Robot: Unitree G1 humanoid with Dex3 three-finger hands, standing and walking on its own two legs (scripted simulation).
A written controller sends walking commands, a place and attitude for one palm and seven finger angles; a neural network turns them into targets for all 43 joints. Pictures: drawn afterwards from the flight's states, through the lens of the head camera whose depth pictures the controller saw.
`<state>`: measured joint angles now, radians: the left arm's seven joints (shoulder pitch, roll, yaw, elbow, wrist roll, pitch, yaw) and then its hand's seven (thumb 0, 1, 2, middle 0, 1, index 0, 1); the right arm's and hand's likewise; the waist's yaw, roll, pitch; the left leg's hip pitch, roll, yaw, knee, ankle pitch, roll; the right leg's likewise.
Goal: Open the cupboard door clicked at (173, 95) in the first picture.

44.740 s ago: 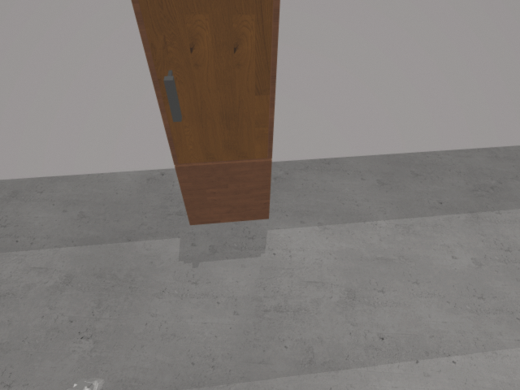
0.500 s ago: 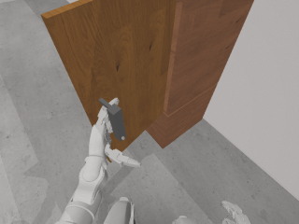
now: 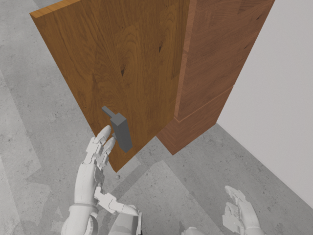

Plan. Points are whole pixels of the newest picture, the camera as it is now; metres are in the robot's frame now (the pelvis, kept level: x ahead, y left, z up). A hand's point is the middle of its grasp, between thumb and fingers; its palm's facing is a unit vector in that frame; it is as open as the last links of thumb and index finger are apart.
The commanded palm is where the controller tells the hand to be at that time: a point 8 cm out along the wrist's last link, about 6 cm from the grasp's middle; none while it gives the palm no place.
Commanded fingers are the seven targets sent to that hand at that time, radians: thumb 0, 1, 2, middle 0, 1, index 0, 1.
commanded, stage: slide the hand sideways off the handle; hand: left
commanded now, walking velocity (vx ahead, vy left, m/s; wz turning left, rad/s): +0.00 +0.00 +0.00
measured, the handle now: (116, 129) +0.36 +0.13 +0.05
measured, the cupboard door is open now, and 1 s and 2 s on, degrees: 100 100 100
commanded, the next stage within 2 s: draw the hand back to the body in 0.40 s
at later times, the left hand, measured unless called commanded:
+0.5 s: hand (100, 197) +0.20 +0.14 +0.05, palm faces +0.02 -1.00 -0.03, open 16.3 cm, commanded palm +0.18 +0.19 +0.05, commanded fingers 0.00 -0.50 0.30 -0.15 -0.30 -0.15 -0.30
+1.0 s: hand (64, 190) +0.19 +0.18 +0.13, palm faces +0.06 -1.00 -0.06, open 16.2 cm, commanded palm +0.16 +0.23 +0.14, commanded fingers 0.00 -0.29 0.39 -0.16 -0.30 -0.16 -0.30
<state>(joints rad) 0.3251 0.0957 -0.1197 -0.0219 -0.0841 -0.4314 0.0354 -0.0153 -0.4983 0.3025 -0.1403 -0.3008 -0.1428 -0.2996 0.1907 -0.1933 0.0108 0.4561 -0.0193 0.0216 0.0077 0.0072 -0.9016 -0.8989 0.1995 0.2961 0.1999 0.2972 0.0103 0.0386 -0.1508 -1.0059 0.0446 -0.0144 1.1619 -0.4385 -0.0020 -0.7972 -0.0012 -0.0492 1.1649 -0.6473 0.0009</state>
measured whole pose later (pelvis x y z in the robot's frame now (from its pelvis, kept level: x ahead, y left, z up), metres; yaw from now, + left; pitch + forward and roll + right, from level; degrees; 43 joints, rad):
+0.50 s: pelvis -0.02 -0.02 -0.02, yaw +0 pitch +16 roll -2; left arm 0.44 0.18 0.05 -0.08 -0.23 -0.43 -0.14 -0.02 -0.50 0.30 -0.15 -0.30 -0.15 -0.30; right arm 0.23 -0.22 0.00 0.49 0.00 -0.04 -0.06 0.01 -0.90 -0.90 0.20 0.30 0.20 0.30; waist 0.00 0.05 -0.17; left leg -1.07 0.07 -0.06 1.23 -0.43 -0.04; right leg -0.86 0.03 -0.08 1.25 -0.66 -0.04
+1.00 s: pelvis +0.00 -0.01 +0.03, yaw +1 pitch +9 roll -2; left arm 0.51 0.25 0.15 -0.23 -0.31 -0.28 -0.20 -0.01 -0.48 0.31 -0.15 -0.30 -0.16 -0.30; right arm 0.26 -0.23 0.02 0.48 0.04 -0.08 -0.09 0.01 -0.90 -0.90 0.20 0.30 0.20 0.30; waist 0.01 0.06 -0.15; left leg -0.80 0.05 -0.04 1.01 -0.38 -0.02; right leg -0.59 0.02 -0.08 0.99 -0.57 -0.02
